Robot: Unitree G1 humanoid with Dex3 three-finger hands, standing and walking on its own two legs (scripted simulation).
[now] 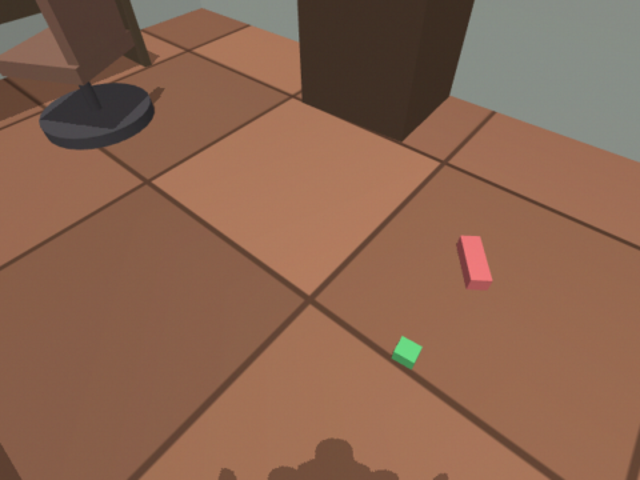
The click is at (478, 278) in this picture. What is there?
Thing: lying carton
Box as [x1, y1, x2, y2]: [456, 235, 492, 289]
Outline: 460,235 456,245 466,288 487,289 492,280 479,236
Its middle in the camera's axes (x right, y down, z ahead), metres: +0.61 +0.10 +1.53
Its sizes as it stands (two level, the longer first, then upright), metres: 0.223 0.080 0.064
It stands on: the floor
